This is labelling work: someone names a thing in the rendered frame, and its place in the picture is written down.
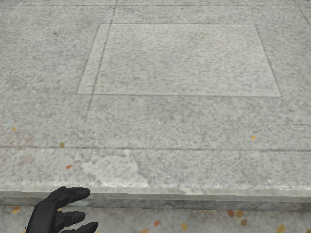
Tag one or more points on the left robot hand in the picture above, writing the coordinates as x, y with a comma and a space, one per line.
47, 219

